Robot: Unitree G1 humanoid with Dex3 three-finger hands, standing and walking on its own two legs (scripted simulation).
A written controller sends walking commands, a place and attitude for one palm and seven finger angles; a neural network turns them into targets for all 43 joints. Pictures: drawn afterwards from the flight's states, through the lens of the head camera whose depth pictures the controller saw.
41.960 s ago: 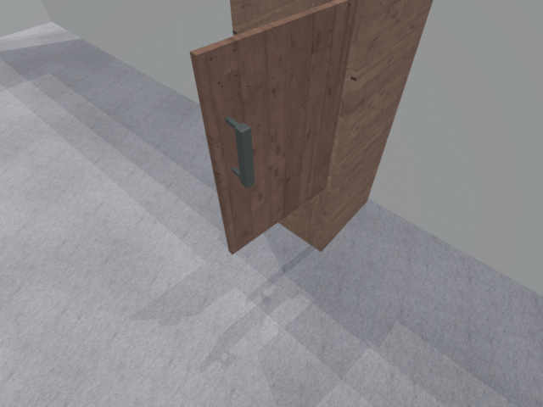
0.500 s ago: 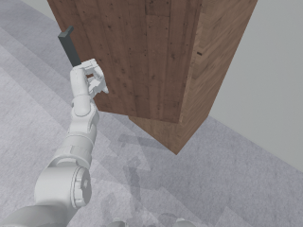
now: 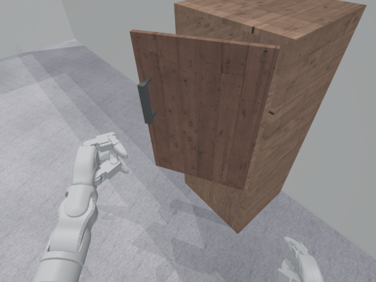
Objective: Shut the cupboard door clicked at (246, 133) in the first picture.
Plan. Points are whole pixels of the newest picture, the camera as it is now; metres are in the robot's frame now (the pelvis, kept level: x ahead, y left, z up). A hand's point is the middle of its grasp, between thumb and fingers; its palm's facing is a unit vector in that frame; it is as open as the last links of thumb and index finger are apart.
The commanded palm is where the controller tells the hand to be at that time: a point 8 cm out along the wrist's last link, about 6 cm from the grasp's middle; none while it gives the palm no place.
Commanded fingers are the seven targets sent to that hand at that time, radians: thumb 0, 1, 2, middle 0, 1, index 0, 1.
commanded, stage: draw the hand back to the body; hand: left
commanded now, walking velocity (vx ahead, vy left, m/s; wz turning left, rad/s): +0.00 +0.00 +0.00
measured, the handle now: (148, 101) +0.65 +0.17 +0.05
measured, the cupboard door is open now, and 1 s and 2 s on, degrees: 29 29 29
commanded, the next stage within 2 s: step back with the hand held close in 0.90 s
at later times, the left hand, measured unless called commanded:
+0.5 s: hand (28, 198) +0.21 +0.27 +0.17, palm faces +0.45 -0.80 -0.40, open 5.9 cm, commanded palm +0.15 +0.31 +0.19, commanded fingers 0.00 0.90 0.90 -0.20 -0.30 -0.20 -0.30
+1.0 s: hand (33, 191) +0.21 +0.26 +0.18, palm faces +0.47 -0.78 -0.42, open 7.4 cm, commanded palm +0.17 +0.29 +0.19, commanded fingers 0.00 0.90 0.90 -0.20 -0.30 -0.20 -0.30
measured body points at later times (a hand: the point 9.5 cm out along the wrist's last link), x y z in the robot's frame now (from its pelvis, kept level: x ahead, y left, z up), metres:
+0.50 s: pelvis +0.02 +0.00 +0.01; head -0.01 -0.03 +0.46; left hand +0.18 +0.31 +0.19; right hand +0.21 -0.21 -0.08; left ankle +0.03 +0.13 -0.73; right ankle -0.02 -0.13 -0.73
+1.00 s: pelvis +0.03 -0.01 +0.01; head +0.01 -0.04 +0.46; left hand +0.18 +0.30 +0.20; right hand +0.23 -0.23 -0.07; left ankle +0.03 +0.13 -0.73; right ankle -0.02 -0.13 -0.73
